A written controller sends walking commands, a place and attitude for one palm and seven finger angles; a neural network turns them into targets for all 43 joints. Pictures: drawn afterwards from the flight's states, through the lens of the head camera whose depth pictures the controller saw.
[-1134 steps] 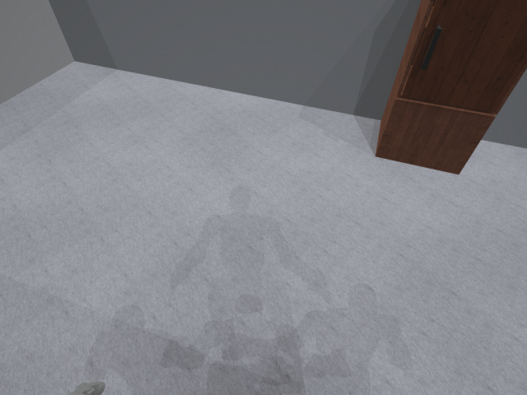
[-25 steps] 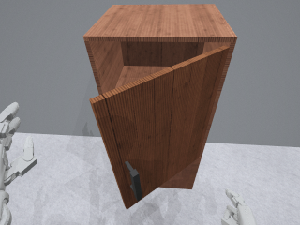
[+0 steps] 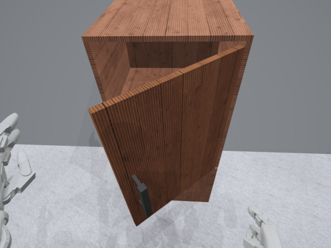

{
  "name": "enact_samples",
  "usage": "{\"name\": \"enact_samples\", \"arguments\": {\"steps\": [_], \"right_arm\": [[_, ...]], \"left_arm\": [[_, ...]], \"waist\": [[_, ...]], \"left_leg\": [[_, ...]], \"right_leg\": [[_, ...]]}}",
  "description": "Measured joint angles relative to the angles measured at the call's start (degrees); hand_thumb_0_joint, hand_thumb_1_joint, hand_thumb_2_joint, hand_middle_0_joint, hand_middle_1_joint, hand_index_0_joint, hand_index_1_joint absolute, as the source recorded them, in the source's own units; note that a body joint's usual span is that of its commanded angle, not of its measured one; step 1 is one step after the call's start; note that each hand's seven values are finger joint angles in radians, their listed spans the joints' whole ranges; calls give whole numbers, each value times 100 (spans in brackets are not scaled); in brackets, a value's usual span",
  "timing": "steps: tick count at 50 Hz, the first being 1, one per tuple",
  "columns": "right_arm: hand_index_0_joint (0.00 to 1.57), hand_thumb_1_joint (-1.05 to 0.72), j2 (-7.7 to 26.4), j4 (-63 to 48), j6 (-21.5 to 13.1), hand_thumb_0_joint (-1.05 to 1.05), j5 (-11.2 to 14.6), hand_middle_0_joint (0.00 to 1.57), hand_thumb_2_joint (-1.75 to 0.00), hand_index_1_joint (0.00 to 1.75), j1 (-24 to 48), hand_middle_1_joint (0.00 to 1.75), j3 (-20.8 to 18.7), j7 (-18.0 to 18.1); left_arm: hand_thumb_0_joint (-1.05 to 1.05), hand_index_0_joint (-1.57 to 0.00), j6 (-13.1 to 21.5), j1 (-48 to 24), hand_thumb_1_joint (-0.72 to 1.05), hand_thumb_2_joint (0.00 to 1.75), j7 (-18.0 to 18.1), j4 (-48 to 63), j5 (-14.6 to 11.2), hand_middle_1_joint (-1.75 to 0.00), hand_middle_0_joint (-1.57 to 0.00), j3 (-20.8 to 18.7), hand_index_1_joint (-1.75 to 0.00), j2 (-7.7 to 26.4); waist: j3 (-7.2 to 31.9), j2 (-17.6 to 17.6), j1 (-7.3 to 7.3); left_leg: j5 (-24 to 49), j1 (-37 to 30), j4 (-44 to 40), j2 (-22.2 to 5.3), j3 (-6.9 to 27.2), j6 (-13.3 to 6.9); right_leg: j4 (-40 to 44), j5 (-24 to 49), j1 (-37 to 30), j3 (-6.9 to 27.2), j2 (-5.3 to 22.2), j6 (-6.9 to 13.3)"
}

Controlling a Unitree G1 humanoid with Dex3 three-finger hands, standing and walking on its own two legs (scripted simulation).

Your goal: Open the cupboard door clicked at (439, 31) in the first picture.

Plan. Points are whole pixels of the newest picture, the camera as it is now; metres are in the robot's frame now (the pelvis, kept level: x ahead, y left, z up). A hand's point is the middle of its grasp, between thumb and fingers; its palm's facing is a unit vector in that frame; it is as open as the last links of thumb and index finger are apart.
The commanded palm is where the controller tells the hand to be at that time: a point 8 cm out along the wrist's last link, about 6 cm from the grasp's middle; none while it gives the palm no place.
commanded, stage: step back with the hand held close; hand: left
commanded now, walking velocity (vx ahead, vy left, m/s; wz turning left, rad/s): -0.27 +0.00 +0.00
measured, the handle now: (142, 196) +0.29 +0.12 -0.10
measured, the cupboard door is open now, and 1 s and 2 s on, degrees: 40 40 40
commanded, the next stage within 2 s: stop stepping back and stand still in 1.16 s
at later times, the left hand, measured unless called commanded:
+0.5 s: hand (10, 201) +0.15 +0.29 +0.15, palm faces +0.37 -0.78 -0.50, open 7.4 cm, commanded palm +0.09 +0.32 +0.17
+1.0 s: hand out of the picture +0.05 +0.31 +0.17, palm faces +0.46 -0.74 -0.49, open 7.4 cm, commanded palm -0.03 +0.34 +0.17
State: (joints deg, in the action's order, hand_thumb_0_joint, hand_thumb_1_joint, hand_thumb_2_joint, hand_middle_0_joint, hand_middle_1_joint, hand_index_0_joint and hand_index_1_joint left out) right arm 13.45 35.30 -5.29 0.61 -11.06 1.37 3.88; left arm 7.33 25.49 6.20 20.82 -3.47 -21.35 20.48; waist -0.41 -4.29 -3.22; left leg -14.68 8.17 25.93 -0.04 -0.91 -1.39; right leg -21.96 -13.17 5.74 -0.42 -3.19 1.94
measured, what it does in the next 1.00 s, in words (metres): walks backwards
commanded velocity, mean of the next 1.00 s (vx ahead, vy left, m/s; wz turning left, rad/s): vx -0.31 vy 0.00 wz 0.01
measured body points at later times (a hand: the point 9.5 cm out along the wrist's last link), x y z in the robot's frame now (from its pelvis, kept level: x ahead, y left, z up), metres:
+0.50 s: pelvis -0.06 +0.03 -0.01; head -0.05 +0.04 +0.44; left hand +0.12 +0.33 +0.18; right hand +0.11 -0.23 -0.08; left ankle +0.00 +0.10 -0.74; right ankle -0.01 -0.10 -0.74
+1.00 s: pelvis -0.15 +0.04 -0.02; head -0.13 +0.07 +0.43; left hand +0.02 +0.35 +0.20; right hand +0.02 -0.20 -0.09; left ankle +0.00 +0.11 -0.74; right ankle -0.18 -0.11 -0.67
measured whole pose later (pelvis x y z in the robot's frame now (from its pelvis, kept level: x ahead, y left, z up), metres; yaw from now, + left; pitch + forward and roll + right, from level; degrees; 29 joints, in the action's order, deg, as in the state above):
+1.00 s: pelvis -0.15 +0.04 -0.02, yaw +3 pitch -1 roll -5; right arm 11.0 35.4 -6.4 -0.4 -11.6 -1.8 2.9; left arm 14.3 29.4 9.0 32.8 -1.6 -27.9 27.6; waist -3.4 -1.2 0.9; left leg -2.4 27.8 30.9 -1.9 -2.0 -5.0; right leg -61.4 -24.6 24.4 2.0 -7.0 -1.2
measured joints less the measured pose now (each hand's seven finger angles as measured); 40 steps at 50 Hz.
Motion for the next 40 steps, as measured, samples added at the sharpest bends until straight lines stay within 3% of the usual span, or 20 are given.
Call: {"name": "enact_samples", "arguments": {"steps": [7, 14, 19, 27, 31, 36, 40], "right_arm": [[20, -90, 68, -194, 350, 2, 0, 21, -90, 30, 147, 30, -150, -12], [20, -90, 67, -340, 588, 2, 38, 21, -90, 30, 116, 30, -269, 54], [20, -90, 44, -391, 589, 2, 47, 20, -90, 30, 53, 30, -268, 58], [20, -90, -8, -470, 388, 2, -4, 21, -90, 30, -85, 30, -188, 66], [20, -90, -85, -438, 251, 2, -71, 21, -90, 30, -189, 30, -167, 86], [20, -90, -159, -284, 138, 2, -72, 21, -90, 30, -148, 30, -132, 15], [20, -90, -149, -166, 103, 2, -82, 21, -90, 30, -110, 30, -152, -68]], "left_arm": [[2, -20, 104, 354, 90, 90, -6, 110, 76, -30, -21, 46, -31, 67], [2, -21, 142, 628, 89, 90, 50, 475, 73, -30, -21, -54, -31, 387], [2, -21, 217, 682, 89, 90, 133, 639, 90, -30, -21, -199, -31, 470], [2, -21, 346, 632, 89, 90, 204, 715, 267, -30, -21, -258, -31, 320], [2, -21, 388, 417, 89, 90, 230, 710, 388, -30, -21, -309, -31, 251], [2, -21, 476, 298, 89, 90, 224, 772, 381, -30, -21, -425, -31, 130], [2, -21, 534, 295, 89, 90, 251, 930, 301, -30, -21, -309, -31, 56]], "waist": [[-18, 82, 224], [-98, 292, 353], [-127, 384, 360], [-180, 387, 297], [-224, 389, 329], [-314, 380, 255], [-284, 436, 270]], "left_leg": [[165, 224, -174, 14, -199, -43], [263, 471, -91, 51, -278, -104], [334, 657, 43, 78, -295, -166], [358, 1046, 478, 145, -279, -297], [317, 1305, 812, 188, -193, -341], [34, 1570, 1196, 110, -207, -305], [-480, 1795, 1331, 167, -132, -132]], "right_leg": [[42, 170, 343, 192, 22, -63], [-110, 251, 637, 258, 64, -127], [-227, 333, 813, 264, 96, -183], [-675, 337, 1182, 230, 164, -272], [-1148, 45, 1294, 427, 73, -313], [-1380, 32, 1474, 411, 25, -289], [-1232, 224, 1591, 381, 63, -282]]}}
